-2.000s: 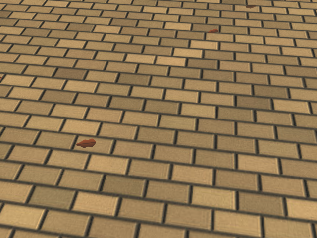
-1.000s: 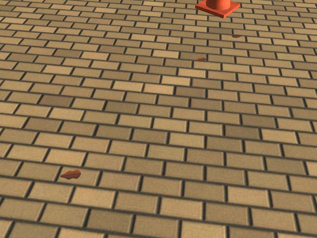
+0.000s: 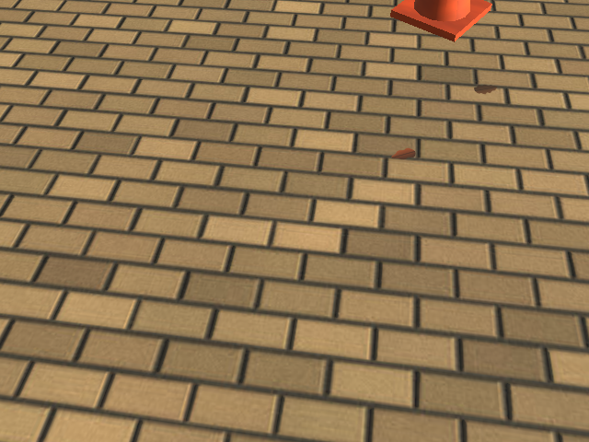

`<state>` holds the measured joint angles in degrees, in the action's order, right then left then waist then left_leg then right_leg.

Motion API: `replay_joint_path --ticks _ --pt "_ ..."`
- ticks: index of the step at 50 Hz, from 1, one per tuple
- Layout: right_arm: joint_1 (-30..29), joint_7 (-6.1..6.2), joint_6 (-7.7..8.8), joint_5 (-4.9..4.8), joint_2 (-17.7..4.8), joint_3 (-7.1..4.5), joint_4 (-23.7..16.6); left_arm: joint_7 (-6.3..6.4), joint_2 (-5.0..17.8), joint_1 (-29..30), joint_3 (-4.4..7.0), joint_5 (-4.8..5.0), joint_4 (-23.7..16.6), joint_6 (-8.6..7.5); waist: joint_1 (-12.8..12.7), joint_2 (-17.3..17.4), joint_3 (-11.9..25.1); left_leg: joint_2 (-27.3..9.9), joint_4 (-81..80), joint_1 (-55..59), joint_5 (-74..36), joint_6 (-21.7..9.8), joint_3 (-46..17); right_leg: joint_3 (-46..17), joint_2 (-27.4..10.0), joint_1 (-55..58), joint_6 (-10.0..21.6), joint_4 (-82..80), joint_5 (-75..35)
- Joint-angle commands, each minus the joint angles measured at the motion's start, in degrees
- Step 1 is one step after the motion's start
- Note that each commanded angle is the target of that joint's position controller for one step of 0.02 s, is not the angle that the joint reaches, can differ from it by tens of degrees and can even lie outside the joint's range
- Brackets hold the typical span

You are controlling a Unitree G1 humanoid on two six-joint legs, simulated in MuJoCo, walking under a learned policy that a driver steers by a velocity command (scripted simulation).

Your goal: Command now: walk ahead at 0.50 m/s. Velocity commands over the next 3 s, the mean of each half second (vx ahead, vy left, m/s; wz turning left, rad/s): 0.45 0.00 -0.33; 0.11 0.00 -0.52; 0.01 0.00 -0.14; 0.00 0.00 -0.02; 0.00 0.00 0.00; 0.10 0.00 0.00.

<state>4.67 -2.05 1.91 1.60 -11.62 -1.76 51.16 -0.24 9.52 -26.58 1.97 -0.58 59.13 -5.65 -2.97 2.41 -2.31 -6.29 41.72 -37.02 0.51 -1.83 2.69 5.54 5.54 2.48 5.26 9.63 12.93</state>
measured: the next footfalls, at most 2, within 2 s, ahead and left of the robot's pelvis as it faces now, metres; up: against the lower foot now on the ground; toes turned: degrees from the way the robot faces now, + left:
left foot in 0.16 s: +0.28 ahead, +0.11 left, +0.00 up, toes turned +2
right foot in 0.64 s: +0.46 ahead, -0.10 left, +0.00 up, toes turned -22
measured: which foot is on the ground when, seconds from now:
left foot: up 0.00-0.14, down 0.16-0.64, up 0.66-1.00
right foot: down 0.00-0.16, up 0.18-0.62, down 0.64-1.00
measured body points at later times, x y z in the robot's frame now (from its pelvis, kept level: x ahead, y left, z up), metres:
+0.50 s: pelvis +0.27 +0.03 +0.00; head +0.30 +0.03 +0.45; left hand +0.44 +0.25 -0.13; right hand +0.21 -0.21 -0.14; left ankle +0.24 +0.11 -0.74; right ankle +0.38 -0.12 -0.69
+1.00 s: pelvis +0.37 -0.01 -0.01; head +0.39 -0.05 +0.44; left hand +0.57 +0.20 -0.12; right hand +0.36 -0.30 -0.14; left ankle +0.47 +0.13 -0.69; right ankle +0.42 -0.09 -0.74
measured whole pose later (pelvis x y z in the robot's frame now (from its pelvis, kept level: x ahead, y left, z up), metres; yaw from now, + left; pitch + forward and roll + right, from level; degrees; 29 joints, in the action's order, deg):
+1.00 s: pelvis +0.37 -0.01 -0.01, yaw -28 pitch +1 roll +1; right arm 9.0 1.8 -2.9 1.5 -13.7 -3.4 47.7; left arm 0.3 14.2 -12.7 4.4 -1.1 47.7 1.1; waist -2.2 1.2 -2.7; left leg -2.8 54.9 -29.2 20.8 2.4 -3.3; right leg -2.7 7.7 -19.6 7.1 22.5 3.7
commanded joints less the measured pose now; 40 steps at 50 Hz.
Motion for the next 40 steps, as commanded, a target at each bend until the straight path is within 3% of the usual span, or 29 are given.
replay_joint_path --ticks 1,3,5,6,7,8,9,10,11,12,13,14,15,18,20,23,27,30,31,32,33,34,35,36,37,39,40 --pt "-7.59 0.2 0.87 -0.19 -2.63 -0.12 -5.01 0.68 7.82 -4.41 1.19 -0.3 -0.6 -0.38 -0.59 -5.77 -3.89 2.29 -5.46 -0.26 -1.57 -0.86 2.32 -6.5 -16.37 0.47 5.44 -1.77 -27.48" --pt "-9.19 0.38 1.27 -0.17 -3.24 -0.38 -6.1 1.08 8.2 -5.05 1.2 -0.62 0.09 -0.09 -0.46 -5.76 -4.26 3.15 -7.65 0.41 1.43 -1.73 1.64 -8.13 -17.75 3.74 5.8 1.09 -32.23" --pt "-6.09 0.76 1.94 -0.24 -4.2 -0.83 -5.72 1.39 9.4 -2.76 1.48 -0.91 -0.11 0.19 1.9 -6.29 -3.04 5.27 -10.65 6.18 6.39 -3.07 1.8 -8.46 -18.08 4.7 5.16 6.33 -42.52" --pt "-1.07 1.23 2.35 -0.24 -5.18 -1.36 -4.22 1.42 10.14 -1.48 1.67 -0.96 -0.29 0.26 4.08 -6.8 -0.57 7.08 -12.01 12.98 8.21 -3.92 2.21 -8.56 -17.61 4.04 4.46 11.64 -48.88" --pt "8.22 1.83 3.0 0.11 -6.6 -2.16 -1.25 1.21 10.29 -0.05 1.65 -0.65 -0.55 0.41 8.14 -5.38 4.3 7.89 -15.86 24.78 5.74 -5.23 2.47 -7.27 -15.53 0.9 3.41 21.5 -48.2" --pt "18.49 2.66 3.64 1.64 -10.3 -3.39 0.97 0.95 8.93 0.72 1.17 0.07 -1.91 0.25 11.78 -2.44 11.21 -0.42 -15.98 40.89 7.76 -7.57 -5.63 -6.1 -12.93 -10.19 2.61 35.75 -33.52" --pt "23.21 2.75 3.53 3.05 -16.46 -4.96 0.99 0.62 1.97 -6.24 -0.24 2.73 -3.27 0.5 9.36 9.62 20.22 -19.11 -19.3 58.49 12.84 -14.0 -31.71 -1.43 -3.47 -31.05 -0.22 57.77 3.88" --pt "19.92 2.18 2.61 0.96 -13.79 -4.64 0.3 1.05 7.66 -5.34 1.45 1.39 -2.14 1.01 8.85 4.39 20.17 -19.97 -24.77 54.09 15.34 -14.62 -39.79 -7.83 -3.12 -35.51 0.77 64.54 15.61" --pt "13.54 2.02 2.45 0.12 -9.74 -3.48 -0.35 0.92 8.44 -0.12 2.09 0.78 -3.35 1.3 6.2 1.33 10.46 -17.26 -26.29 45.14 18.18 -12.36 -29.84 -9.03 -6.58 -37.44 1.12 64.7 10.61" --pt "9.78 1.82 2.83 -0.1 -6.42 -2.65 -0.73 0.6 7.06 2.95 1.88 0.44 -4.15 1.29 5.17 -0.33 4.68 -14.68 -29.16 37.18 15.35 -10.42 -22.43 -8.79 -8.72 -36.72 0.94 61.96 6.57" --pt "8.61 1.98 3.2 -0.06 -4.87 -2.22 -0.44 0.27 6.15 3.89 2.05 -0.05 -4.11 1.78 3.98 0.44 2.11 -12.15 -30.82 32.69 12.8 -8.26 -16.83 -8.61 -10.01 -35.11 0.77 59.72 4.61" --pt "8.69 2.34 3.49 -0.34 -3.68 -1.85 0.31 -0.21 5.62 3.34 2.17 -0.9 -4.17 2.65 2.53 1.76 0.74 -10.2 -31.83 29.17 9.44 -6.77 -12.16 -8.35 -10.84 -33.22 0.25 58.24 3.69" --pt "9.59 2.5 3.93 -0.44 -3.27 -1.7 0.87 -0.67 4.6 2.8 2.18 -1.13 -4.08 3.47 1.78 2.13 0.83 -9.6 -32.33 27.96 6.9 -6.26 -9.27 -8.02 -10.96 -32.18 -0.11 57.88 2.89" --pt "12.31 2.7 5.2 -0.94 -4.67 -2.02 2.06 -1.37 3.69 6.66 2.27 -1.16 -5.98 4.82 0.87 1.25 -0.75 -9.2 -33.11 27.84 -4.01 -6.33 -2.66 -6.75 -11.48 -36.14 -1.08 56.38 -1.29" --pt "13.3 2.92 5.36 -0.74 -4.9 -1.93 2.5 -1.42 3.64 9.72 2.18 -1.2 -7.5 5.11 0.39 1.32 -1.62 -8.28 -30.99 27.95 -18.93 -6.36 2.85 -5.12 -11.14 -37.7 -1.99 52.04 -4.7" --pt "12.97 3.32 4.88 -0.88 -5.36 -1.71 2.53 -1.85 2.6 15.59 1.28 -0.92 -9.98 4.83 1.07 3.12 -2.06 -5.57 -28.48 26.68 -25.74 -5.51 9.61 -1.17 -9.23 -33.32 -2.29 37.74 -11.48" --pt "15.5 4.12 3.83 -1.1 -7.73 -2.39 3.15 -2.23 3.86 18.64 1.12 -1.56 -11.87 4.87 2.51 3.9 0.21 -7.75 -22.9 33.23 -30.52 -5.21 11.23 1.83 -6.95 -29.33 -0.69 28.69 -12.08" --pt "14.52 4.91 2.36 -1.2 -9.22 -3.24 2.54 -1.89 6.48 13.37 2.17 -2.16 -11.27 4.42 0.42 4.32 3.35 -9.19 -10.7 36.51 -36.8 -4.39 11.14 2.24 -3.97 -23.91 2.25 25.46 -4.4" --pt "14.01 4.81 1.67 -1.28 -9.6 -3.5 2.12 -1.5 7.33 9.19 2.74 -2.29 -10.16 3.79 -1.37 2.39 5.85 -8.54 -1.61 36.15 -33.2 -3.3 11.57 2.1 -2.56 -19.26 3.45 21.06 -6.05" --pt "14.98 4.45 1.19 -1.4 -10.31 -3.8 1.58 -0.79 10.41 5.16 3.72 -2.69 -9.48 2.83 -3.68 -3.06 9.05 -5.91 12.26 30.93 -19.26 -0.49 12.23 -2.99 -5.41 -11.16 5.42 15.3 -20.87" --pt "20.08 3.94 0.76 -0.86 -4.7 -2.8 -0.92 -0.15 17.45 6.91 5.4 -2.29 -10.27 2.71 1.86 -15.23 13.61 2.26 29.88 14.3 32.85 2.03 11.95 -21.24 -21.92 2.56 11.65 22.53 -58.88" --pt "20.14 3.77 -0.28 -1.06 -5.5 -2.67 -2.02 -0.01 19.37 4.01 6.17 0.3 -11.4 3.94 -0.88 -13.41 21.71 8.27 40.3 5.31 39.71 3.44 0.7 -36.52 -28.06 7.82 20.81 16.82 -54.5" --pt "16.51 3.7 -0.67 -0.67 -6.12 -2.61 -2.53 0.42 17.54 7.06 5.84 0.8 -12.72 5.04 -0.56 -6.3 17.56 5.03 40.3 2.56 35.12 3.4 -3.14 -33.25 -26.92 2.53 19.75 12.83 -39.64" --pt "12.51 3.64 -0.61 -0.69 -5.9 -2.53 -3.28 0.82 13.94 11.46 4.86 0.78 -13.37 5.69 0.31 -4.05 9.87 3.53 37.0 1.57 29.98 3.34 -3.48 -29.56 -24.06 -5.43 17.49 10.05 -30.06" --pt "10.45 3.81 -0.69 -0.29 -6.16 -2.68 -3.57 1.01 11.46 13.67 4.13 0.65 -13.33 5.97 1.81 -2.41 5.44 2.29 32.31 2.42 26.56 3.35 -4.05 -26.41 -20.65 -10.79 14.53 8.25 -26.47" --pt "12.01 3.98 -2.29 0.89 -6.44 -2.89 -3.49 1.14 9.52 14.63 3.57 0.45 -13.59 5.96 3.44 -3.86 5.57 2.25 27.35 7.21 23.24 3.48 -4.19 -22.78 -16.76 -15.43 11.29 7.04 -24.02" --pt "12.65 3.96 -2.96 0.74 -5.83 -2.75 -3.45 0.92 10.24 14.49 3.71 0.09 -13.72 5.63 3.81 -3.83 6.55 2.94 26.14 8.45 22.61 3.56 -4.1 -22.13 -15.73 -16.0 10.56 7.2 -24.7"
Over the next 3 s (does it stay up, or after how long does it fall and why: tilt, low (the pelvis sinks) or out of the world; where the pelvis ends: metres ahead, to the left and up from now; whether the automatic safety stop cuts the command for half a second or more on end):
stays up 0.43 -0.02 0.00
